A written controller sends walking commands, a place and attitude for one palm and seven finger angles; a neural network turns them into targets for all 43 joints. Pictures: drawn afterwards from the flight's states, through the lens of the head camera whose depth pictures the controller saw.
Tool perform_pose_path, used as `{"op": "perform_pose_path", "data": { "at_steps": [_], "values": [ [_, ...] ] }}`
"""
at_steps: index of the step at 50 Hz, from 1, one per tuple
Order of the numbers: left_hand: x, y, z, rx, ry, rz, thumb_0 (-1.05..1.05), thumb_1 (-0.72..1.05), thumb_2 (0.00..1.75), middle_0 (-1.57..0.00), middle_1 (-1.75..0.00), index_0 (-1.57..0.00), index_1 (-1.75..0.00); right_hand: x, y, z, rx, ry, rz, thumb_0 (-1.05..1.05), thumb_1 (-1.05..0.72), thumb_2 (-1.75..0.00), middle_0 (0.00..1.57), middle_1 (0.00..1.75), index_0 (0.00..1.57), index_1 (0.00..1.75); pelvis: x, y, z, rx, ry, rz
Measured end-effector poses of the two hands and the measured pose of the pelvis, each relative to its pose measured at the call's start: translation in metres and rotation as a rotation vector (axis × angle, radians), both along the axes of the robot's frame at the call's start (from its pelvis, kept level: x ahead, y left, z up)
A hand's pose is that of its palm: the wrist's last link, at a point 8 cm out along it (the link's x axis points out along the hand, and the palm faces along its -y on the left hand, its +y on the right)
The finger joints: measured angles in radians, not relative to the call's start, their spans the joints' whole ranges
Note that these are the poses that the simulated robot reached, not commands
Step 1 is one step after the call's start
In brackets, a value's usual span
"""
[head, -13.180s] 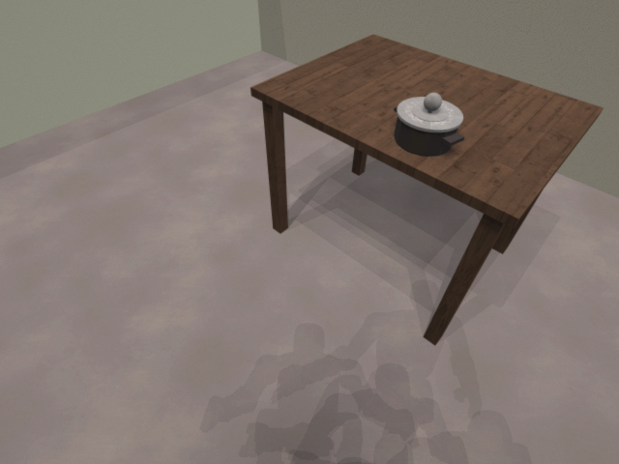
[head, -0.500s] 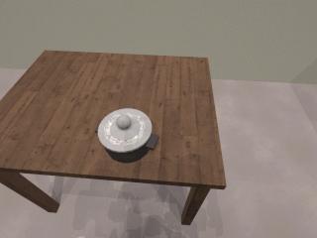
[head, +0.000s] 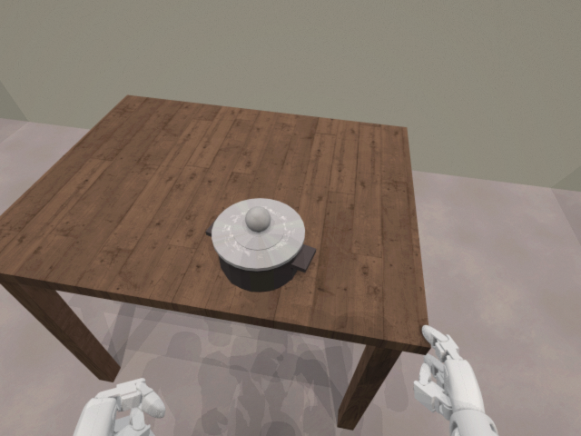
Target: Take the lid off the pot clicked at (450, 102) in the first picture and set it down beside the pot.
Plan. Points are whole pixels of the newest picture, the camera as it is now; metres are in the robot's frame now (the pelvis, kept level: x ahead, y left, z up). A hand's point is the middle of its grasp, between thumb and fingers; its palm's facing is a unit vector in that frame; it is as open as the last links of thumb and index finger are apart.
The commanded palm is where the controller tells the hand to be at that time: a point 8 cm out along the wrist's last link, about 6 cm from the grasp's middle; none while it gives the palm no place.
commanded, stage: lift the closed hand beside the body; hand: left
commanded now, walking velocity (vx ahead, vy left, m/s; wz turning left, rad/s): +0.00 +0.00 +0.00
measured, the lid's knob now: (258, 219) +0.46 +0.12 +0.02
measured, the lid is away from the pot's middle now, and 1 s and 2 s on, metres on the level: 0.00 0.00 0.00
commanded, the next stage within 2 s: raise the hand higher, near the body in 0.02 s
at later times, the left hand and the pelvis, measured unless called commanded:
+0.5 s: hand (121, 391) +0.16 +0.23 +0.01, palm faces +0.20 -0.91 -0.35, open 3.1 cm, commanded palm +0.11 +0.27 +0.05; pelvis +0.02 +0.01 +0.00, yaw -1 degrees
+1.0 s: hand (113, 326) +0.20 +0.23 +0.11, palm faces +0.28 -0.88 -0.39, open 3.1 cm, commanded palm +0.15 +0.27 +0.13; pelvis +0.02 +0.00 +0.01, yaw -2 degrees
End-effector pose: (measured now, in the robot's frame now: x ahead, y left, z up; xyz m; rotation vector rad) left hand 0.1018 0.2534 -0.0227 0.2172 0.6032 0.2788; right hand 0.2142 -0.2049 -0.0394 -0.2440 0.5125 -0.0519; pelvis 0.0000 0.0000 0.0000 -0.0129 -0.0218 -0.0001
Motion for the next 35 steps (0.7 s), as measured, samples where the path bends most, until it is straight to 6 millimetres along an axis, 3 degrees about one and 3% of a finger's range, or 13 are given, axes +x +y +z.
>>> {"op": "perform_pose_path", "data": {
  "at_steps": [4, 9, 13, 21, 26, 35],
  "values": [
    [0.003, 0.007, -0.008, 0.010, 0.052, -0.007, 0.01, 0.90, 0.90, -1.21, -1.40, -1.21, -1.40, -0.004, 0.007, -0.002, 0.030, -0.014, -0.028, 0.01, -0.90, -0.90, 0.21, 0.30, 0.16, 0.28, 0.001, 0.002, 0.000, 0.002, 0.000, -0.008],
    [0.010, 0.018, 0.018, 0.056, -0.025, 0.000, 0.01, 0.90, 0.90, -1.26, -1.46, -1.26, -1.46, -0.005, 0.007, -0.001, 0.016, -0.010, -0.022, 0.01, -0.90, -0.90, 0.21, 0.30, 0.17, 0.29, 0.010, 0.005, 0.002, 0.003, -0.005, -0.017],
    [0.011, 0.024, 0.021, 0.073, -0.032, -0.004, 0.01, 0.90, 0.90, -1.28, -1.48, -1.28, -1.48, -0.004, 0.003, -0.001, 0.008, -0.010, -0.020, 0.01, -0.90, -0.90, 0.21, 0.30, 0.20, 0.31, 0.013, 0.008, 0.001, 0.001, -0.007, -0.015],
    [0.022, 0.022, 0.057, 0.103, -0.159, -0.043, 0.01, 0.90, 0.90, -1.29, -1.49, -1.29, -1.49, -0.003, 0.001, -0.001, -0.004, -0.010, -0.021, 0.01, -0.90, -0.90, 0.20, 0.30, 0.23, 0.32, 0.018, 0.012, 0.003, -0.001, -0.022, -0.019],
    [0.027, 0.022, 0.065, 0.117, -0.186, -0.058, 0.01, 0.90, 0.90, -1.29, -1.50, -1.30, -1.49, -0.003, 0.001, -0.001, 0.005, -0.010, -0.029, 0.01, -0.90, -0.90, 0.20, 0.30, 0.23, 0.32, 0.018, 0.011, 0.003, -0.001, -0.029, -0.022],
    [0.040, 0.023, 0.102, 0.180, -0.324, -0.075, 0.01, 0.90, 0.90, -1.30, -1.50, -1.30, -1.49, -0.003, 0.001, -0.001, 0.019, -0.014, -0.026, 0.01, -0.90, -0.90, 0.20, 0.30, 0.22, 0.32, 0.019, 0.009, 0.005, -0.001, -0.042, -0.026]
  ]
}}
